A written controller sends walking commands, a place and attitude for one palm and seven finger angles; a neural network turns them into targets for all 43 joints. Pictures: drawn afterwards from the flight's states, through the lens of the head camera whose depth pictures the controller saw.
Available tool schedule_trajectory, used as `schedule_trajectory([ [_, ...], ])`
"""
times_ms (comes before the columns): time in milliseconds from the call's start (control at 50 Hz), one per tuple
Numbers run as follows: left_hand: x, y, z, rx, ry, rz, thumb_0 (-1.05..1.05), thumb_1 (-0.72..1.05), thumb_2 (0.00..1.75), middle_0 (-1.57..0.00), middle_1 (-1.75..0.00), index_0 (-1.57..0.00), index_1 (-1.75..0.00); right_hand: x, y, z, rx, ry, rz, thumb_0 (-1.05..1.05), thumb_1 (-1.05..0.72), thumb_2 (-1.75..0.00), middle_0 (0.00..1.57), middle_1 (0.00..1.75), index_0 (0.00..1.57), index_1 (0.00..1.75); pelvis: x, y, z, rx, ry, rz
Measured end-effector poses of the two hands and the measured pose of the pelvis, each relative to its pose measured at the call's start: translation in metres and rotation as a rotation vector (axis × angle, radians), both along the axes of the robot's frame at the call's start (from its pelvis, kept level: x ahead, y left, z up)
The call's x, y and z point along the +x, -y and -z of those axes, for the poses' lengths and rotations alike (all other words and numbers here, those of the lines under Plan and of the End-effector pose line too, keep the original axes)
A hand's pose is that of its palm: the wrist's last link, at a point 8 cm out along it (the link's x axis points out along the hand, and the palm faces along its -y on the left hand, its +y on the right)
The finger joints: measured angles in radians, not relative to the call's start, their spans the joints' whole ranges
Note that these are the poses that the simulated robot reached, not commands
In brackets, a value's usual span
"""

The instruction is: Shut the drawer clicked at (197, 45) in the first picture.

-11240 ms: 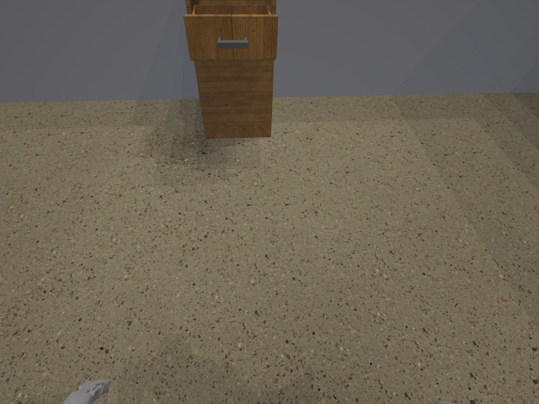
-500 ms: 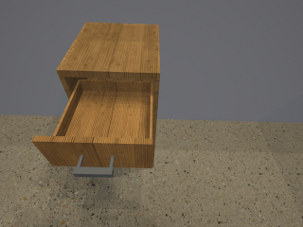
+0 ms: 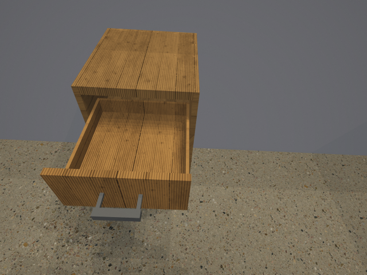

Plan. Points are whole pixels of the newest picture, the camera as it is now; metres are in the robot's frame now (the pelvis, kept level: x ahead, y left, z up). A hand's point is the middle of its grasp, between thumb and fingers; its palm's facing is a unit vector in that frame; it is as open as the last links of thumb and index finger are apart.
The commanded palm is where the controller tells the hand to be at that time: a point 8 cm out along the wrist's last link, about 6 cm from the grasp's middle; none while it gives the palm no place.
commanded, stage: raise the hand and make a fist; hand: left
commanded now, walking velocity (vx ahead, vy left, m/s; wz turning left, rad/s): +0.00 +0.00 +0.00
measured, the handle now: (118, 206) +0.29 +0.18 -0.06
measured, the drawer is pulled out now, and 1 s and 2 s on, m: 0.30 0.29 0.29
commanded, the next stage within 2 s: bring the fist close to the handle in 2.00 s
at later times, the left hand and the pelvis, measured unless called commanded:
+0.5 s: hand out of the picture +0.11 +0.13 -0.05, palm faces +0.07 -1.00 +0.04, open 6.1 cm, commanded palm +0.08 +0.21 -0.04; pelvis -0.03 -0.02 -0.07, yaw +3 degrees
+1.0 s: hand out of the picture +0.13 +0.16 +0.00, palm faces +0.14 -0.99 -0.09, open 3.6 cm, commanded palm +0.07 +0.20 +0.00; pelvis -0.01 -0.04 -0.07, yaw +4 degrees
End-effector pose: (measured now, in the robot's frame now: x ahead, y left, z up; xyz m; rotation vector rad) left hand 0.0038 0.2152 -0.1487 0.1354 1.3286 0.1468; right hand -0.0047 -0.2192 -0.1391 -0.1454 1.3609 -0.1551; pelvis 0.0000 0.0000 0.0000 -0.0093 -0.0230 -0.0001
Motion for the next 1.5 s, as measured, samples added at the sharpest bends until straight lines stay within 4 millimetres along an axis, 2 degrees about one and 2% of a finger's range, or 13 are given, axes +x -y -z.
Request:
schedule_trajectory([
  [140,0.002,-0.006,-0.005,-0.003,0.012,-0.049,0.01,0.93,0.9,-0.2,-0.3,-0.2,-0.3,0.015,0.003,-0.007,-0.027,0.047,-0.009,0.01,-0.92,-0.9,0.2,0.3,0.2,0.3,0.001,-0.005,-0.001,-0.01,-0.001,0.0],
  [220,0.071,-0.032,-0.078,0.11,0.494,-0.092,0.04,0.96,0.9,-0.22,-0.32,-0.22,-0.32,0.052,0.013,-0.022,-0.062,0.332,-0.041,0.01,-0.92,-0.9,0.2,0.3,0.2,0.3,-0.003,-0.005,0.002,0.023,-0.018,-0.009],
  [320,0.143,-0.015,-0.158,0.086,1.009,-0.04,0.02,0.95,0.9,-0.26,-0.37,-0.27,-0.38,0.115,0.022,-0.031,-0.053,0.628,-0.118,0.01,-0.91,-0.9,0.2,0.3,0.2,0.3,-0.012,-0.007,0.015,0.016,-0.061,-0.06],
  [480,0.086,0.029,-0.099,-0.144,1.154,0.017,0.01,0.92,0.9,-0.34,-0.5,-0.41,-0.53,0.194,0.027,-0.045,-0.074,0.856,-0.279,0.01,-0.9,-0.9,0.2,0.3,0.2,0.3,-0.023,0.016,0.062,-0.002,-0.199,-0.052],
  [580,0.076,0.018,-0.112,-0.017,1.307,0.081,0.02,0.9,0.9,-0.48,-0.62,-0.51,-0.64,0.223,0.019,-0.025,-0.047,0.905,-0.334,0.01,-0.9,-0.9,0.2,0.3,0.2,0.3,-0.03,0.029,0.09,-0.028,-0.228,-0.072],
  [660,0.088,0.004,-0.139,0.065,1.4,0.066,0.02,0.9,0.9,-0.58,-0.71,-0.59,-0.73,0.223,0.006,-0.005,0.036,0.888,-0.29,0.01,-0.9,-0.9,0.2,0.3,0.2,0.3,-0.031,0.036,0.095,-0.038,-0.23,-0.08],
  [760,0.106,0.024,-0.136,-0.079,1.264,0.124,0.01,0.9,0.9,-0.68,-0.82,-0.69,-0.83,0.198,0.003,0.008,0.096,0.802,-0.2,0.01,-0.9,-0.9,0.2,0.3,0.2,0.3,-0.023,0.041,0.084,-0.024,-0.231,-0.076],
  [840,0.11,0.033,-0.128,-0.139,1.139,0.15,0.01,0.9,0.9,-0.77,-0.91,-0.77,-0.92,0.178,0.02,0.011,0.056,0.722,-0.132,0.01,-0.9,-0.9,0.2,0.3,0.2,0.3,-0.014,0.044,0.076,-0.009,-0.227,-0.064],
  [920,0.105,0.019,-0.139,-0.05,1.161,0.091,0.01,0.9,0.9,-0.85,-1.0,-0.85,-1.01,0.165,0.044,0.011,-0.011,0.661,-0.088,0.01,-0.9,-0.9,0.2,0.3,0.2,0.3,-0.008,0.046,0.071,-0.005,-0.222,-0.059],
  [1080,0.089,0.013,-0.158,-0.025,1.234,0.105,0.01,0.9,0.9,-1.01,-1.17,-1.01,-1.18,0.173,0.063,0.001,-0.066,0.695,-0.088,0.01,-0.9,-0.9,0.2,0.3,0.2,0.3,-0.008,0.039,0.069,-0.012,-0.227,-0.066],
  [1180,0.086,0.019,-0.152,-0.095,1.206,0.136,0.01,0.9,0.9,-1.11,-1.28,-1.11,-1.29,0.189,0.05,-0.014,-0.062,0.777,-0.103,0.01,-0.9,-0.9,0.2,0.3,0.2,0.3,-0.01,0.033,0.067,-0.014,-0.22,-0.062],
  [1320,0.085,0.007,-0.174,-0.044,1.296,0.08,0.01,0.9,0.9,-1.25,-1.43,-1.25,-1.44,0.207,0.017,-0.032,-0.004,0.861,-0.15,0.01,-0.9,-0.9,0.2,0.3,0.2,0.3,-0.01,0.024,0.063,-0.03,-0.196,-0.067],
  [1500,0.084,0.02,-0.177,-0.123,1.242,0.117,0.01,0.9,0.9,-1.37,-1.56,-1.37,-1.57,0.211,-0.017,-0.043,0.053,0.898,-0.199,0.01,-0.9,-0.9,0.2,0.3,0.2,0.3,-0.012,0.009,0.06,-0.042,-0.177,-0.067],
])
